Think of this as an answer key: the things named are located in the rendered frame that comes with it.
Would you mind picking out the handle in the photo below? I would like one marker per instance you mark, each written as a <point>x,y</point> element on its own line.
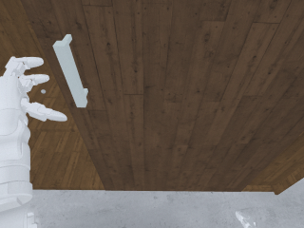
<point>68,66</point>

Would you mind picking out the wardrobe door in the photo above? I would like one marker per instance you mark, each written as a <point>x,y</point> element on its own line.
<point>283,165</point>
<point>183,95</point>

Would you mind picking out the left robot hand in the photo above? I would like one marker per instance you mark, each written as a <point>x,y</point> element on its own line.
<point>14,89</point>

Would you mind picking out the right robot hand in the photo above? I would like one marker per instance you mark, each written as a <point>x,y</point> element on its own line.
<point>246,221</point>

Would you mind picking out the left robot forearm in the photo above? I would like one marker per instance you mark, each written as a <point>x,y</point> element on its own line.
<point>15,186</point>

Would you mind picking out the left robot upper arm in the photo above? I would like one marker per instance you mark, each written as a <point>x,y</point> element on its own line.
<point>25,216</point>

